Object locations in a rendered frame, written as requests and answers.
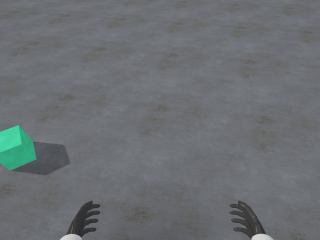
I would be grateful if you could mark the right robot hand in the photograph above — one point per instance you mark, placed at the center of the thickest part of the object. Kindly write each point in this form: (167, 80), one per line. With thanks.
(251, 222)

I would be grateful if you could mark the left robot hand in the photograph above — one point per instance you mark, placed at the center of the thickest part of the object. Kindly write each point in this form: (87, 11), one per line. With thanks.
(79, 221)

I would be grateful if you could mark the carton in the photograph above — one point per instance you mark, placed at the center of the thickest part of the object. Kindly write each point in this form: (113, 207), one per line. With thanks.
(16, 148)

